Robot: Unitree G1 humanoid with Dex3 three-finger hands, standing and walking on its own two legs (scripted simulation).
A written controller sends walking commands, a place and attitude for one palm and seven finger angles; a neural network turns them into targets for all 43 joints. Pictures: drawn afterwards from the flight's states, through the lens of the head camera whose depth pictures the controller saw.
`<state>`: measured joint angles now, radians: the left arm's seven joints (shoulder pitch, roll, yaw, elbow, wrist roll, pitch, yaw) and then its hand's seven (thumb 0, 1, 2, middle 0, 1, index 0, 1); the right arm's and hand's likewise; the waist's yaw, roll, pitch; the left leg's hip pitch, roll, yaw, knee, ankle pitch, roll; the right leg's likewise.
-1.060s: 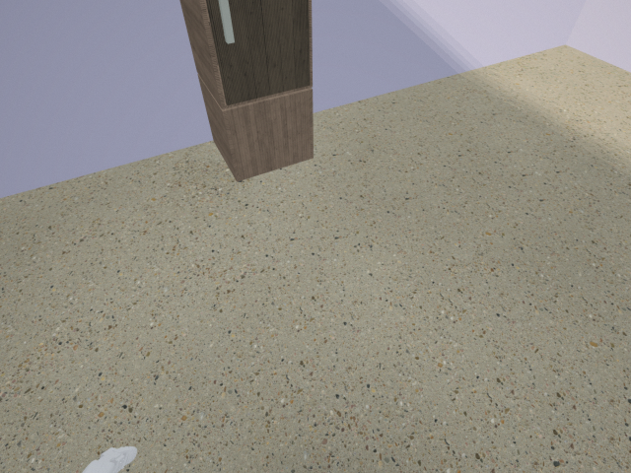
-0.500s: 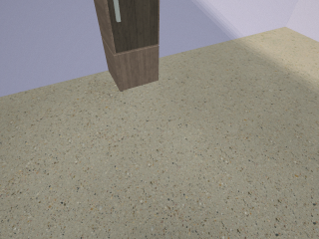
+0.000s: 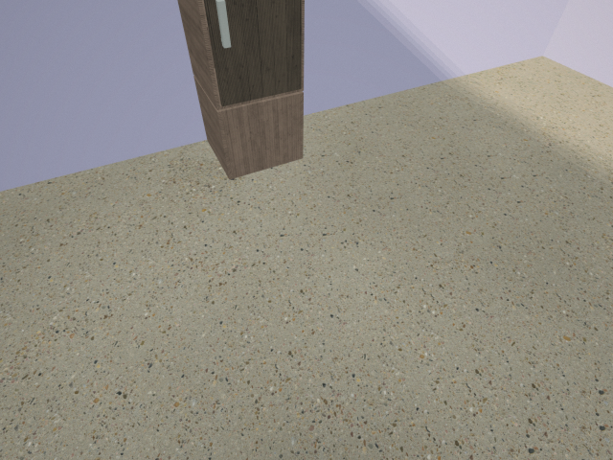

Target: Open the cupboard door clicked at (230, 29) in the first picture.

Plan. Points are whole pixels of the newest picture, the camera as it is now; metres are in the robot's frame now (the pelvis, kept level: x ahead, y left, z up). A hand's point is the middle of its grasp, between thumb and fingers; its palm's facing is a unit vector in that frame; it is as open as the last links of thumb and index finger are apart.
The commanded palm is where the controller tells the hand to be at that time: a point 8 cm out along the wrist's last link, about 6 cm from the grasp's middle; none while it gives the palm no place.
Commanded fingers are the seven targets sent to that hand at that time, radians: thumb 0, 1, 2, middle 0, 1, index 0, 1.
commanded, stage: look at it before walking up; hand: left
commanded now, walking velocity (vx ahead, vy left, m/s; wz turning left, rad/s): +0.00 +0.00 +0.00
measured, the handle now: (221, 22) +1.53 +0.39 -0.01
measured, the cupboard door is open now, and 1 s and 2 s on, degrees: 0 0 0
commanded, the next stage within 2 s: walk to a spot facing it in 0.38 s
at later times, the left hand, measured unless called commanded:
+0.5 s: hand out of the picture +0.07 +0.25 -0.15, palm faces -0.04 -0.94 -0.34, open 7.4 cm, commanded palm none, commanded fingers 0.00 0.90 0.90 -0.20 -0.30 -0.20 -0.30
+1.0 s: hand out of the picture +0.07 +0.14 -0.18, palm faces -0.04 -0.98 -0.20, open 7.4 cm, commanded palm none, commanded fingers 0.00 0.90 0.90 -0.20 -0.30 -0.20 -0.30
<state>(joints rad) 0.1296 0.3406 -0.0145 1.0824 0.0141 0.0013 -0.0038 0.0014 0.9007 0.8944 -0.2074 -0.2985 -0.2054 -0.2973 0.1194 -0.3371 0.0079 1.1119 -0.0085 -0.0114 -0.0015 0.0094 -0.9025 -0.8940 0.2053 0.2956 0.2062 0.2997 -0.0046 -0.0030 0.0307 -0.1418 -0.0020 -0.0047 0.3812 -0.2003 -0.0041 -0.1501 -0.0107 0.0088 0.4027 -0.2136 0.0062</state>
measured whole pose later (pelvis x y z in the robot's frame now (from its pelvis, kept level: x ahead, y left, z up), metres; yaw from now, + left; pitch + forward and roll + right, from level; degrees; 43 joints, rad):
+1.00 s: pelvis +0.12 -0.03 -0.02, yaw -7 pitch +1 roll +1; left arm 0.46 0.14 0.01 1.09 0.03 -0.08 0.02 0.00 0.90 0.89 -0.21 -0.30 -0.20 -0.30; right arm 0.30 -0.20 -0.02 1.13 -0.02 0.00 0.00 0.01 -0.91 -0.89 0.20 0.30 0.20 0.30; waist 0.05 0.00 0.03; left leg -0.43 0.06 0.08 1.14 -0.47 -0.01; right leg -0.08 0.04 0.04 0.51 -0.43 -0.05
